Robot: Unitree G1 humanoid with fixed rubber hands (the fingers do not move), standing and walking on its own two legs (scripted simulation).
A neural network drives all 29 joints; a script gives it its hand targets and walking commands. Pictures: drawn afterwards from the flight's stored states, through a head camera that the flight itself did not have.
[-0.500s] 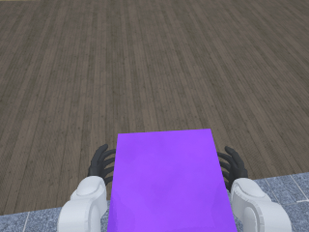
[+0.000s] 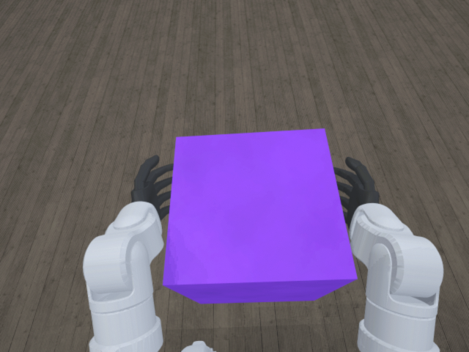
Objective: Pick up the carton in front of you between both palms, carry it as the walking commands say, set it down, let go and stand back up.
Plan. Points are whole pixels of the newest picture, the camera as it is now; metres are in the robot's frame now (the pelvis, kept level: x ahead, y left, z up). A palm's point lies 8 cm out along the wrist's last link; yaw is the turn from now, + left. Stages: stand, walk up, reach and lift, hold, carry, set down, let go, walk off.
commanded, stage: carry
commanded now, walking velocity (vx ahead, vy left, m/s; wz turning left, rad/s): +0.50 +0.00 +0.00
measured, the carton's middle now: (253, 228) +0.32 +0.01 +0.07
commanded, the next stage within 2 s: none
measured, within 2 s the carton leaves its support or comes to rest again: neither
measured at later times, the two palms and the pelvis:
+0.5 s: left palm (191, 82) +0.70 +0.16 +0.11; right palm (319, 84) +0.67 -0.14 +0.11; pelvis +0.34 +0.04 +0.00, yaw -1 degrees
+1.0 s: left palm out of the picture +1.04 +0.18 +0.20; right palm out of the picture +1.02 -0.12 +0.19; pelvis +0.69 +0.04 +0.03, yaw -1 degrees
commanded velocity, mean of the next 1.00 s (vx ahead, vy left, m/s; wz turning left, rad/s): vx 0.50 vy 0.00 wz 0.00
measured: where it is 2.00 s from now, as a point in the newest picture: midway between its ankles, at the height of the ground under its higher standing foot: (254, 140)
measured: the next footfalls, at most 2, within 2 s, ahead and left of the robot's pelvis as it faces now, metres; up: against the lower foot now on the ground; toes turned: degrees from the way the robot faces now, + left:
left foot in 0.18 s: +0.33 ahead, +0.11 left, +0.01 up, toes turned +6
right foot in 0.60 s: +0.59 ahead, -0.08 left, +0.05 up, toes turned -6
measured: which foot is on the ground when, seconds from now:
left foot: up 0.00-0.16, down 0.18-0.62, up 0.64-0.94, down 0.96-1.00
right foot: down 0.00-0.22, up 0.24-0.58, down 0.60-1.00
